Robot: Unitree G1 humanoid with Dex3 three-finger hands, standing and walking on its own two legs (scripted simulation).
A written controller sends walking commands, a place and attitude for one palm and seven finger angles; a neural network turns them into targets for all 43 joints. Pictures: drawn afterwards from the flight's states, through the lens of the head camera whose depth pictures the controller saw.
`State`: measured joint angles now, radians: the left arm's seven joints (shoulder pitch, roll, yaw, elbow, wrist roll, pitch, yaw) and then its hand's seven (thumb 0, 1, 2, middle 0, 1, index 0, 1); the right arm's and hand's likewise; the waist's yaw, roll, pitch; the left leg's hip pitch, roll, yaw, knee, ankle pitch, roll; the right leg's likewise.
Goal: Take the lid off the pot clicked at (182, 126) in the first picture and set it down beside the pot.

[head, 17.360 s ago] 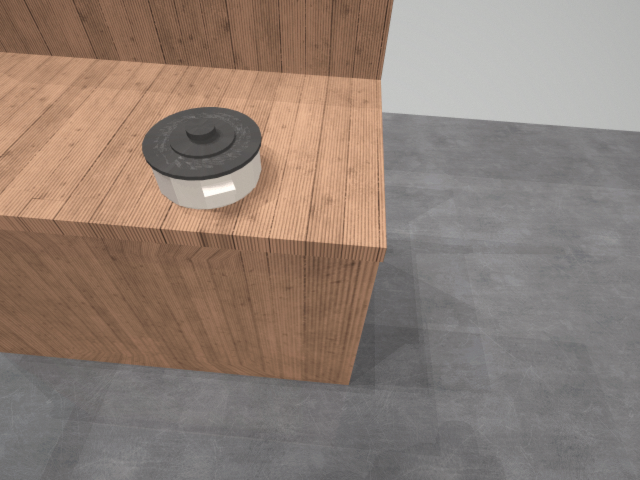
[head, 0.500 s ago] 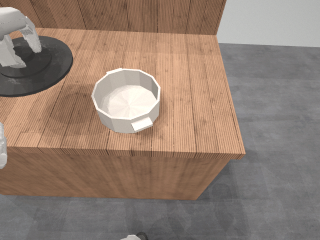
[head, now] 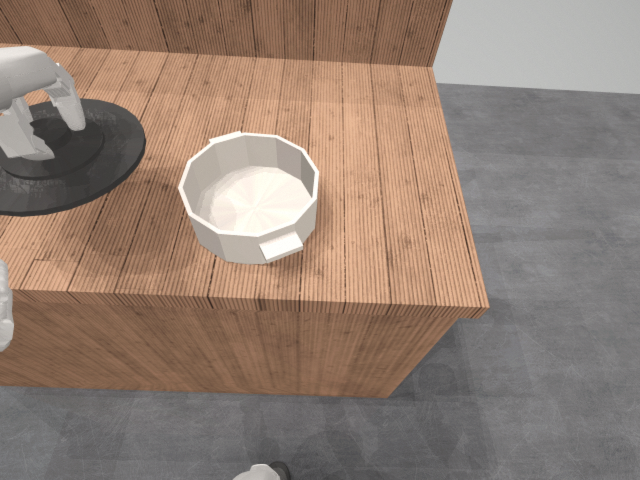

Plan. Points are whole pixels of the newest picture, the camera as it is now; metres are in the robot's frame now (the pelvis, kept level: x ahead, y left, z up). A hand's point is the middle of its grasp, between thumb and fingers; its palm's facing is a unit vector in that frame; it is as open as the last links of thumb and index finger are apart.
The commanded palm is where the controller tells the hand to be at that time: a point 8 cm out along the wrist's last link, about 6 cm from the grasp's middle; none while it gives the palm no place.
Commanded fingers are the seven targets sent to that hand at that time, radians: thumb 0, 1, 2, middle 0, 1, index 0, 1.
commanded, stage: lower the lid onto the table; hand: left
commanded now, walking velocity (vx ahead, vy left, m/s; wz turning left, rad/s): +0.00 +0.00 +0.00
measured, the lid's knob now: (46, 134) +0.49 +0.32 +0.14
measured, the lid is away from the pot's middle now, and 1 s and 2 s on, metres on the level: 0.23 0.22 0.24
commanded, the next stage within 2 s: open the fingers wide in 1.96 s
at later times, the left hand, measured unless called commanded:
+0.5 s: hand (45, 145) +0.47 +0.31 +0.14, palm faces -0.43 -0.10 -0.90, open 7.9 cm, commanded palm +0.50 +0.31 +0.21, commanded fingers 0.00 0.62 1.01 -0.79 -1.04 -0.81 -1.05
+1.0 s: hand (66, 171) +0.47 +0.31 +0.10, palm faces -0.48 -0.08 -0.87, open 7.9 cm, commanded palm +0.53 +0.31 +0.18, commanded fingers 0.00 0.62 1.01 -0.79 -1.04 -0.81 -1.05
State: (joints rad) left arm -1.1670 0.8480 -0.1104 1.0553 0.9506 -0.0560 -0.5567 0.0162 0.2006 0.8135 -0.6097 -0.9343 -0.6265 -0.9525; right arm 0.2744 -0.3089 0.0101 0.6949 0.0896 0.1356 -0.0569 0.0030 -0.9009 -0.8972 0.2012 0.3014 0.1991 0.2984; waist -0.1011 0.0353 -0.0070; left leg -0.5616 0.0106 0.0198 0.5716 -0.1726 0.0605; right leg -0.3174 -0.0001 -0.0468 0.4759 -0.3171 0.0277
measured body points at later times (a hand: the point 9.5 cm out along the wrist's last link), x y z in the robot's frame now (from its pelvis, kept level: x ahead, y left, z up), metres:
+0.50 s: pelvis +0.00 +0.01 -0.01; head +0.08 +0.02 +0.44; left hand +0.49 +0.31 +0.19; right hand +0.03 -0.28 -0.12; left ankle +0.06 +0.08 -0.73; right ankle -0.06 -0.15 -0.73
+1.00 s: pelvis -0.01 +0.02 -0.01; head +0.08 +0.04 +0.43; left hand +0.49 +0.31 +0.15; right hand +0.00 -0.27 -0.12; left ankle +0.06 +0.08 -0.73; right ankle -0.06 -0.14 -0.73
